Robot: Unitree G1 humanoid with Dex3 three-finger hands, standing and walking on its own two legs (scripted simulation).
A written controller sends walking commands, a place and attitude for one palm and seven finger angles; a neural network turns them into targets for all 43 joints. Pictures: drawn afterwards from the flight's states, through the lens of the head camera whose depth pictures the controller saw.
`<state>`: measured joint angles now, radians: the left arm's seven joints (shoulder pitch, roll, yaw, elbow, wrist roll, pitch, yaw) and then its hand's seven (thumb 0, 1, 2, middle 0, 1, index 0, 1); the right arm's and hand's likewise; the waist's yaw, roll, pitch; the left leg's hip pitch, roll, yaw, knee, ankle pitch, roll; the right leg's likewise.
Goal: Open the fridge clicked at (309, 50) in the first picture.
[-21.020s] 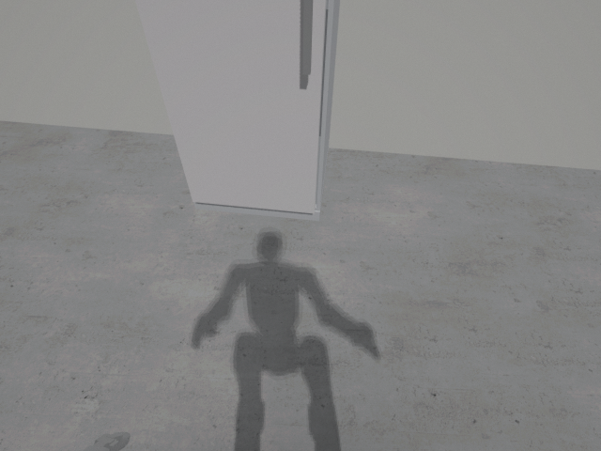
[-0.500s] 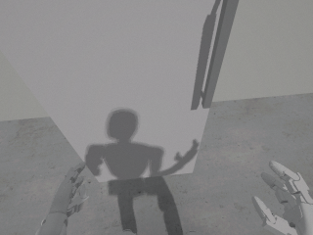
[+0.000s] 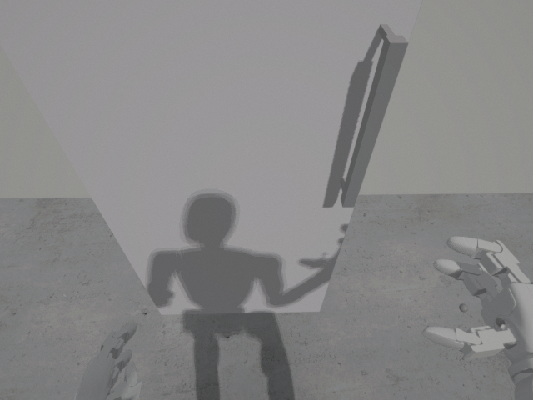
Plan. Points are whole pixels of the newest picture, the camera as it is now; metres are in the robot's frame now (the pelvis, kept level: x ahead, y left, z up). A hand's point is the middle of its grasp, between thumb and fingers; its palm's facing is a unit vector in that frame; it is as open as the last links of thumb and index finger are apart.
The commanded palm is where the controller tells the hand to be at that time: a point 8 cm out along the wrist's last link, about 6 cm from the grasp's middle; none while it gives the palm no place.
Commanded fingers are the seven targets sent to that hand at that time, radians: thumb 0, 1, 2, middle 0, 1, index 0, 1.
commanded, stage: raise the hand to about handle height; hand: right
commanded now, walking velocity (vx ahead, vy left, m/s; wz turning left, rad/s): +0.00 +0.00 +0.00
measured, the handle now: (363, 130) +0.49 -0.14 +0.16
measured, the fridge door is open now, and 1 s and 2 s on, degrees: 0 0 0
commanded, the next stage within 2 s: move the hooked fingers beside the handle in 1.04 s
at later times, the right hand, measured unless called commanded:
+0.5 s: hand (522, 234) +0.27 -0.27 +0.19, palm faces +0.06 +0.99 -0.10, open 14.0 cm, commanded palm +0.25 -0.31 +0.19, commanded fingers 0.00 0.50 -0.30 0.30 1.20 0.30 1.20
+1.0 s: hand (508, 227) +0.29 -0.26 +0.18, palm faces +0.08 +1.00 -0.06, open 14.0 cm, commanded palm +0.25 -0.30 +0.19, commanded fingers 0.00 0.50 -0.30 0.30 1.20 0.30 1.20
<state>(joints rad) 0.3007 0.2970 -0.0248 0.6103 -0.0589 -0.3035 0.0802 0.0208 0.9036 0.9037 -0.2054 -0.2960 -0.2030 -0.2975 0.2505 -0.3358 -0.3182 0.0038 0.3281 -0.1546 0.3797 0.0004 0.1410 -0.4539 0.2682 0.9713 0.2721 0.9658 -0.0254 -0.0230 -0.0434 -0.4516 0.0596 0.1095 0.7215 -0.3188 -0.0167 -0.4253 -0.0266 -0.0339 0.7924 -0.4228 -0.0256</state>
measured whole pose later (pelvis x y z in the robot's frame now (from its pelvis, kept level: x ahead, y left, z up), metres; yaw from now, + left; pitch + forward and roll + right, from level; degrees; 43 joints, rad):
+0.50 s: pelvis +0.01 +0.01 +0.02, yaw +0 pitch -2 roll +1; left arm 0.25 0.24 -0.10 0.61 -0.06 -0.27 0.10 0.02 0.90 0.90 -0.21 -0.30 -0.20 -0.30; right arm -0.05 -0.45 -0.45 0.11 0.34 0.03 0.46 -0.01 0.50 -0.30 0.30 1.20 0.30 1.19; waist -0.06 -0.04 -0.01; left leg -0.24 0.05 0.12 0.52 -0.25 -0.01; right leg -0.20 -0.02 -0.03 0.58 -0.34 -0.01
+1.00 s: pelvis +0.01 +0.02 +0.02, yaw +0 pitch -2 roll +1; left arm 0.24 0.28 -0.07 0.60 -0.08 -0.24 0.11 0.02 0.90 0.90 -0.20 -0.30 -0.20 -0.30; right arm -0.11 -0.47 -0.48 0.21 0.33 0.09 0.46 -0.01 0.51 -0.30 0.30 1.20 0.30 1.20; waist -0.05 -0.04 0.00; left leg -0.23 0.03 0.11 0.51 -0.24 0.01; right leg -0.19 -0.04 -0.04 0.55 -0.32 0.00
